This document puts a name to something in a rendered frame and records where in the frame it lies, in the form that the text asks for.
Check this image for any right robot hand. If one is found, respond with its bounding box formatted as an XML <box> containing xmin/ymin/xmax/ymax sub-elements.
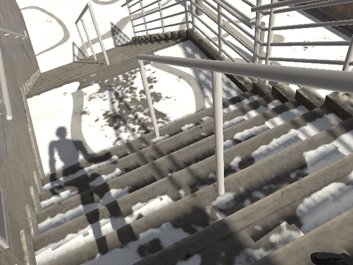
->
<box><xmin>311</xmin><ymin>252</ymin><xmax>353</xmax><ymax>265</ymax></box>

